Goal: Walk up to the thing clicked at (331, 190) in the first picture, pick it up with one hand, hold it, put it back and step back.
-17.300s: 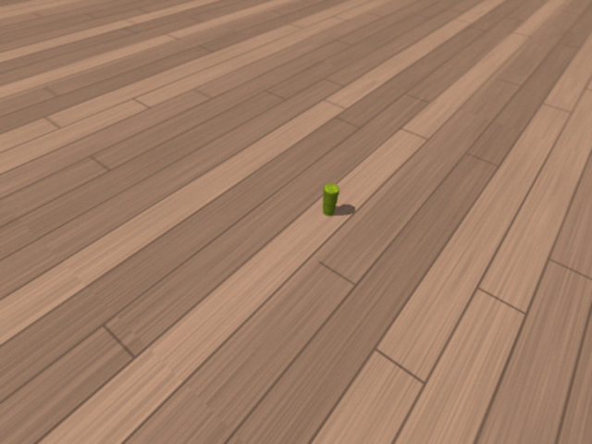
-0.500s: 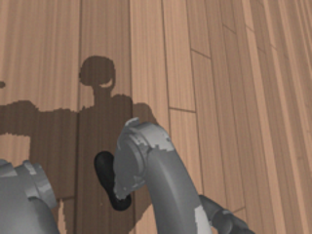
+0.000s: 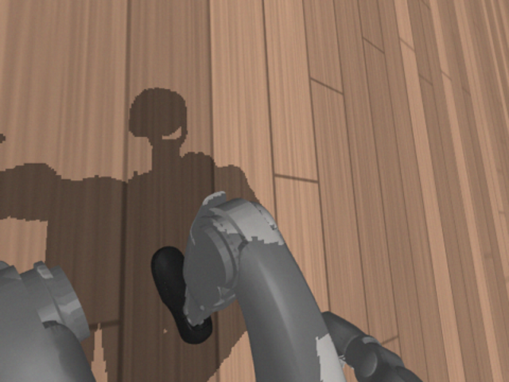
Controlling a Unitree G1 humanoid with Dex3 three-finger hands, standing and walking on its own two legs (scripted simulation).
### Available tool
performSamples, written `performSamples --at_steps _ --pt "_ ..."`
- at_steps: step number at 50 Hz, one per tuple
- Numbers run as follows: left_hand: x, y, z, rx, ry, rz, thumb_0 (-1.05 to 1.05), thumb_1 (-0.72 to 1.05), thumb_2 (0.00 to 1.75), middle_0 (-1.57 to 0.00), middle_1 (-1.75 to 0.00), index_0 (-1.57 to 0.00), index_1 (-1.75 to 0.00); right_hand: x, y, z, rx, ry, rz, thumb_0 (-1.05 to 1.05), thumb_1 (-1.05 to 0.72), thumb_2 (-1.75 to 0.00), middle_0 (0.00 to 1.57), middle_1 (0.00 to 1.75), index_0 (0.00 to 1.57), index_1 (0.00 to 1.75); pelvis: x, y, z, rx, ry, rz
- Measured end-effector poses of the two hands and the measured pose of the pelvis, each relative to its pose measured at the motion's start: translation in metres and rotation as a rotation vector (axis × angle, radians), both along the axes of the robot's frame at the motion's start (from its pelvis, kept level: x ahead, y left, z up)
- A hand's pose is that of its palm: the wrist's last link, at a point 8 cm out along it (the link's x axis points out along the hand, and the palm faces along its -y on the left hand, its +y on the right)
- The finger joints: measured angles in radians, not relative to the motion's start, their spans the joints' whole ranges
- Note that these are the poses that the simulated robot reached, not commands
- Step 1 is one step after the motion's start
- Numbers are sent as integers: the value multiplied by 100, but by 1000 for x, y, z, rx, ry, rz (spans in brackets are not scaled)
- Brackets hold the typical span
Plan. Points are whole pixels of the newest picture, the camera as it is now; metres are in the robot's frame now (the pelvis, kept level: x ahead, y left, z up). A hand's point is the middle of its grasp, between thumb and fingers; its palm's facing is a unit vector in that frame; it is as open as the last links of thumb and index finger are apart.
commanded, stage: close in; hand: left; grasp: from the side
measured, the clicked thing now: out of the picture +0.52 +0.29 -0.23
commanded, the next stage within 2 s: none
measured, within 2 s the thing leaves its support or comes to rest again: neither
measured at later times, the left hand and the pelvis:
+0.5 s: hand out of the picture +0.52 +0.28 -0.17, palm faces +0.34 -0.94 -0.05, open 16.8 cm; pelvis +0.00 +0.00 +0.00, yaw +0 degrees
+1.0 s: hand out of the picture +0.51 +0.28 -0.17, palm faces +0.35 -0.94 -0.06, open 16.4 cm; pelvis +0.00 +0.00 +0.01, yaw +0 degrees
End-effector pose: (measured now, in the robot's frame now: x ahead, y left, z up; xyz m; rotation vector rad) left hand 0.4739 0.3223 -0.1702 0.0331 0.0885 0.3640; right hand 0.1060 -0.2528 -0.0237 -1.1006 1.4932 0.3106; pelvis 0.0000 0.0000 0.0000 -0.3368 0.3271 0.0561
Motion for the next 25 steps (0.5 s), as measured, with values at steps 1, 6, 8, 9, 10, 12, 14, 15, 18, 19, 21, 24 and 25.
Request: performSamples --at_steps 1,6,8,9,10,12,14,15,18,19,21,24,25 --pt "0 0 0 -1 0 0 -1 -61 21 -9 -20 -11 -20 1 0 0 -2 -3 1 -1 -91 -90 20 30 20 30 0 0 0 0 0 0" --pt "1 0 1 5 5 -7 -1 -61 23 -10 -22 -12 -22 1 -1 2 -9 -8 2 -1 -91 -90 20 29 20 30 -1 0 0 -2 -1 -1" --pt "0 1 1 6 8 -8 -1 -61 23 -11 -22 -12 -22 1 -1 2 -10 -8 1 -1 -91 -90 20 29 20 30 -1 1 1 -3 0 -1" --pt "0 2 1 6 8 -7 -1 -61 23 -11 -22 -12 -22 1 -1 2 -10 -7 1 -1 -91 -90 20 29 20 30 -1 1 1 -3 1 -1" --pt "0 2 1 5 9 -5 -1 -61 23 -11 -23 -12 -22 0 0 2 -10 -6 0 -1 -91 -90 20 29 20 30 -1 1 1 -3 1 -1" --pt "0 3 1 3 9 -2 -1 -61 24 -12 -23 -13 -23 0 0 2 -10 -4 -1 -1 -91 -90 20 29 20 30 -1 2 1 -4 2 -1" --pt "0 3 1 5 9 -3 -1 -61 24 -13 -24 -14 -24 -1 1 2 -11 -2 -2 -1 -91 -90 20 29 20 30 -1 2 1 -5 3 -1" --pt "0 3 2 6 8 -6 -1 -61 25 -13 -25 -14 -24 -1 1 2 -11 -1 -3 -1 -91 -90 20 29 20 30 -1 2 2 -5 4 -1" --pt "2 2 2 7 8 -16 -1 -61 25 -14 -26 -15 -26 -1 2 3 -12 3 -3 -1 -91 -90 20 29 20 30 0 2 2 -7 6 0" --pt "2 1 2 8 8 -19 -1 -61 26 -14 -26 -15 -26 -1 2 3 -13 4 -3 -1 -91 -90 20 29 20 30 0 3 2 -8 7 0" --pt "3 1 2 6 7 -21 -1 -61 26 -14 -27 -16 -26 -1 3 4 -14 4 -3 -1 -91 -90 20 29 20 30 0 3 3 -9 8 1" --pt "4 0 3 1 5 -15 -1 -61 26 -15 -27 -16 -27 -1 3 5 -15 3 -3 -1 -91 -90 20 30 20 30 0 3 4 -12 10 1" --pt "5 0 3 0 4 -14 -1 -61 26 -15 -27 -17 -27 0 3 5 -16 3 -3 -1 -91 -90 20 30 20 30 0 3 4 -12 10 1"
